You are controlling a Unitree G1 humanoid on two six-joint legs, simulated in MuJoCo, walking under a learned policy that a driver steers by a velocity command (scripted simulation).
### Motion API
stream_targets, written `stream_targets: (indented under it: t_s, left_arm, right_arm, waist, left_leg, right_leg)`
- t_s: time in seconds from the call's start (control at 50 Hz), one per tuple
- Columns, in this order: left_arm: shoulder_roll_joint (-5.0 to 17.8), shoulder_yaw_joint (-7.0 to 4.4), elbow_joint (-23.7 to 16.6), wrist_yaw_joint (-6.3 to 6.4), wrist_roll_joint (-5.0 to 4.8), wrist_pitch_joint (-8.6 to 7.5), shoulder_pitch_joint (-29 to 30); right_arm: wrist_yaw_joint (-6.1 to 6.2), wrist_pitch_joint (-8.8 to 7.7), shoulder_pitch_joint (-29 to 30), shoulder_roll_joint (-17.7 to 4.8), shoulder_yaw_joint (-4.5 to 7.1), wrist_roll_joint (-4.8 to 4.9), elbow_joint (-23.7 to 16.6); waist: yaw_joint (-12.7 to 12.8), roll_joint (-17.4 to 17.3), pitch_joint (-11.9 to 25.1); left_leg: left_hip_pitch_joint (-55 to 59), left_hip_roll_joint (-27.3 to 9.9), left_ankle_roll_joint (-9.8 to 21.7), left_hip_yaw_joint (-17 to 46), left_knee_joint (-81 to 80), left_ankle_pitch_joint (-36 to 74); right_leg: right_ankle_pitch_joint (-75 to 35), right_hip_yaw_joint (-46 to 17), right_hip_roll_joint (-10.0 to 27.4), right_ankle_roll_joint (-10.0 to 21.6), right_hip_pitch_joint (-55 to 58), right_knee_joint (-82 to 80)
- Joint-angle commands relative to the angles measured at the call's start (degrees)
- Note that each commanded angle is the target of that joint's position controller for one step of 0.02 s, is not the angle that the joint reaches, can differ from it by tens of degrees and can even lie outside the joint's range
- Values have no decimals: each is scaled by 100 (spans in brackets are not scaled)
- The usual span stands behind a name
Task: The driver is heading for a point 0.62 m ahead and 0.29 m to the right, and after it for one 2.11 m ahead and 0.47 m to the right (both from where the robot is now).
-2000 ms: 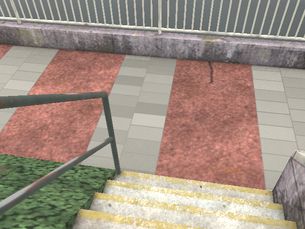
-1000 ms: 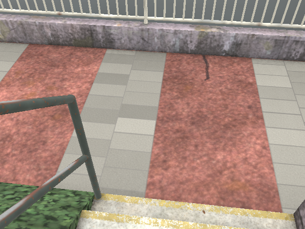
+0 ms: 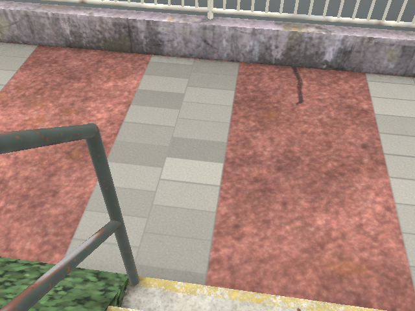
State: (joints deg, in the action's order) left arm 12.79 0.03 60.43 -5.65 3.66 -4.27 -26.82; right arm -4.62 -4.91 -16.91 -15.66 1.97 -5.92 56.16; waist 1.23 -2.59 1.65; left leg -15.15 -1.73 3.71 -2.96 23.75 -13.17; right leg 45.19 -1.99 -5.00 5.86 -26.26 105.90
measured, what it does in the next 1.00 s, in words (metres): goes down, turning right: right foot 0.20 m lower, then left foot 0.20 m lower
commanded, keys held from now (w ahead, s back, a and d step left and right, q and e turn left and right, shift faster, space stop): w+e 0.90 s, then e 0.10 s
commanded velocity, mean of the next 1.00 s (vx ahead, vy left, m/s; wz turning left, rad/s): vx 0.48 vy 0.00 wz -0.48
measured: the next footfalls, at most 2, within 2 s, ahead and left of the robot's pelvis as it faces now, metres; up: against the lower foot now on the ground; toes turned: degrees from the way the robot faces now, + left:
right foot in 0.48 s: +0.29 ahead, -0.18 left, -0.20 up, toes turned -20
left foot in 0.90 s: +0.53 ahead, -0.05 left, -0.40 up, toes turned -27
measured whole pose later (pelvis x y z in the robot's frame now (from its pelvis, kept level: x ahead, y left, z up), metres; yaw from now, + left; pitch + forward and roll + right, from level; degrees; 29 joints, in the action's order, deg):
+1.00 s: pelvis +0.49 -0.12 -0.41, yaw -31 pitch +1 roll -1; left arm 10.1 0.6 52.4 -5.8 1.2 -4.2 -26.3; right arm -2.6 -5.0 -20.4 -15.1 3.1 -7.2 53.3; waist 0.4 -1.9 3.5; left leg -13.6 0.7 4.0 -4.2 32.7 -17.7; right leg 37.7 -5.3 -6.9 0.9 -46.4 120.2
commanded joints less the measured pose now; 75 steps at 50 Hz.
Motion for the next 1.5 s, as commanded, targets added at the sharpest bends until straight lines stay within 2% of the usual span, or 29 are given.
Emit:
stream_targets:
  t_s: [0.02,0.08,0.12,0.36,0.44,0.48,0.52,0.56,0.62,0.66,0.82,0.88,0.9,0.92,0.94,1.02,1.06,1.1,1.16,1.22,1.26,1.28,1.3,1.32,1.34,1.36,1.4,1.46,1.5]
  left_arm:
    - [168,11,-872,-28,-204,-61,-61]
    - [-96,180,-610,171,178,157,-160]
    - [169,17,-496,-94,256,228,180]
    - [213,-9,-1090,160,178,220,2359]
    - [449,-233,-479,162,79,86,1356]
    - [1090,-664,437,139,147,-14,-1387]
    - [1862,-895,976,142,384,-80,-2710]
    - [892,-565,668,52,135,-63,-1412]
    - [-483,45,152,126,-26,-221,31]
    - [24,62,174,163,51,-342,-67]
    - [315,113,-564,339,108,-390,-148]
    - [751,-55,-514,205,35,-17,-471]
    - [189,98,-489,-94,206,-48,-594]
    - [-706,131,-487,-220,-225,-155,-1828]
    - [-299,85,-892,-182,-488,-164,-1732]
    - [-252,81,-1404,-9,-255,-56,10]
    - [-161,3,-1024,-238,-145,-63,-418]
    - [-350,60,-817,-530,-52,-12,46]
    - [647,-220,-1264,-319,-76,-99,1128]
    - [14,19,-1629,-28,173,-99,2499]
    - [-29,172,-1234,-169,249,-8,2052]
    - [44,231,-1192,-179,232,41,2002]
    - [-221,80,-1341,177,-549,54,2823]
    - [-176,108,-1229,317,-698,141,2869]
    - [425,159,-1518,-5,220,281,2434]
    - [789,-4,-1444,-128,419,329,2294]
    - [611,59,-1441,-20,320,393,2565]
    - [1416,-445,-426,336,185,128,-1134]
    - [1509,-540,-559,198,179,192,-848]
  right_arm:
    - [-71,115,-1999,-874,218,-32,650]
    - [202,-85,-1066,1097,-456,-242,544]
    - [425,-376,-644,753,-515,134,364]
    - [594,-184,-2434,644,-449,139,1155]
    - [442,59,-1730,90,-153,92,1068]
    - [39,170,-1478,-410,-4,-303,1268]
    - [-248,-12,-1093,368,1,181,481]
    - [34,-205,192,371,-20,435,-340]
    - [295,-134,-515,444,-29,-29,128]
    - [96,31,-376,673,-152,25,78]
    - [298,64,-268,18,-164,-67,-567]
    - [267,-71,-474,-345,29,341,-429]
    - [283,-190,-2288,-828,290,231,138]
    - [295,-214,-2795,-1365,405,-30,130]
    - [212,-112,-2616,-1763,575,-241,-133]
    - [356,-1,-1220,489,-90,-32,-9]
    - [574,-389,-654,442,-134,236,-270]
    - [481,-494,-384,-205,-129,-12,-45]
    - [755,-557,-1298,-788,-2,90,270]
    - [883,-360,-3973,150,-192,98,1303]
    - [566,-240,-3204,270,-264,62,1015]
    - [401,-235,-2352,340,-343,95,586]
    - [451,-120,-1618,203,-217,929,444]
    - [473,-42,-1671,-19,-200,945,436]
    - [222,-224,-1557,-263,-255,-54,427]
    - [217,-293,-809,-633,-85,52,152]
    - [411,-142,-1705,-638,-53,193,578]
    - [-145,229,-2407,-49,-99,65,588]
    - [-240,250,-1599,-25,-28,485,-166]
  waist:
    - [-506,-393,-99]
    - [192,558,-1194]
    - [92,-132,-875]
    - [-849,299,-1358]
    - [-327,444,-1066]
    - [1025,995,-314]
    - [973,1238,1019]
    - [657,578,-233]
    - [-237,-363,-1193]
    - [-351,781,-763]
    - [-402,409,-560]
    - [-321,344,-416]
    - [-842,-102,271]
    - [-366,-1584,1287]
    - [-542,-878,1433]
    - [256,417,-1156]
    - [341,133,-1303]
    - [441,-233,-715]
    - [-226,155,-789]
    - [-1264,-302,-973]
    - [-753,-79,-1041]
    - [-531,293,-911]
    - [-506,1020,-554]
    - [-640,836,-880]
    - [-283,-524,-1576]
    - [-122,-105,-1605]
    - [-689,264,-1423]
    - [385,1480,1192]
    - [383,1403,2156]
  left_leg:
    - [3133,-2674,1981,3341,112,98]
    - [-852,-1800,1381,1782,-296,93]
    - [-2983,-801,982,238,-115,-610]
    - [75,-1594,735,919,2275,-707]
    - [-75,-1346,553,234,3757,1191]
    - [-1535,-704,147,-188,7163,460]
    - [-4271,227,-66,-210,9691,-3289]
    - [-5357,-200,89,366,8507,-2411]
    - [-2916,-912,227,846,4147,1461]
    - [-1455,-567,-60,378,4541,2275]
    - [449,-3,-499,503,1298,2383]
    - [1369,-216,-34,236,-1677,2797]
    - [3697,-790,643,554,-483,4014]
    - [5686,-2005,1795,1087,1841,9558]
    - [5873,-2746,2439,1809,2173,11053]
    - [463,-1574,418,986,232,4094]
    - [-1970,-953,383,-20,191,4298]
    - [-3027,-757,281,-186,420,3140]
    - [774,-1417,-217,829,1530,3620]
    - [3951,-1572,159,1929,2151,3175]
    - [1475,-1252,526,1616,2201,1925]
    - [-758,-860,561,1029,2000,779]
    - [-1660,-713,451,688,1575,-187]
    - [-2136,-692,471,826,1781,-286]
    - [-2569,-775,543,1091,1822,-708]
    - [-1508,-979,576,1301,2213,-461]
    - [280,-843,467,1624,3223,-496]
    - [-1919,453,-506,578,7113,-2033]
    - [-3583,350,-886,281,9704,-4339]
  right_leg:
    - [-1456,-655,695,60,-5528,1109]
    - [-4589,-923,1673,298,-3866,-2091]
    - [-5977,122,1206,114,-1382,-3476]
    - [-6162,327,1295,-223,-1719,-8047]
    - [-5146,740,897,-135,854,-9017]
    - [-6794,927,804,359,4267,-9091]
    - [-9576,-766,1912,1328,6351,-7000]
    - [-4737,-1876,2535,1453,4216,-7976]
    - [-4137,-757,1894,1129,-158,-8144]
    - [-4579,-632,1312,1151,-1414,-7598]
    - [-2261,-2003,732,805,-1542,-4685]
    - [-3205,-2548,539,845,-166,-3248]
    - [-4079,-2291,205,383,-1722,-1239]
    - [9,-760,-646,-313,-3914,1977]
    - [221,-422,-555,-512,-5168,3119]
    - [-3222,-496,949,-337,-4912,-117]
    - [-5364,-86,934,-333,-2460,-3090]
    - [-6640,124,818,-423,-803,-2353]
    - [-5713,-640,942,-707,-3867,-3778]
    - [-5909,-1144,969,-614,-6954,-5823]
    - [-8043,-352,1204,-592,-4633,-6260]
    - [-8935,-51,1142,-475,-2359,-6470]
    - [-8887,628,715,-348,179,-7045]
    - [-8415,690,624,-420,838,-6839]
    - [-7908,20,1045,-492,459,-6351]
    - [-7162,-267,1155,-357,-147,-7292]
    - [-7792,-243,1408,-296,-211,-9711]
    - [-10511,148,2032,718,6039,-8312]
    - [-12798,-382,3212,1480,6591,-6812]
Velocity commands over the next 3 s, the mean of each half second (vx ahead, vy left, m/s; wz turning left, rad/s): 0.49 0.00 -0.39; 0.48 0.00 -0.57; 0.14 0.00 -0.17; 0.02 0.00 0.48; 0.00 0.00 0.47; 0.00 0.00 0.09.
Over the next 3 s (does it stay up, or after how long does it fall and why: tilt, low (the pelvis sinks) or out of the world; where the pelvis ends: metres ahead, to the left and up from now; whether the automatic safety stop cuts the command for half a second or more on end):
stays up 0.89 -0.41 -0.81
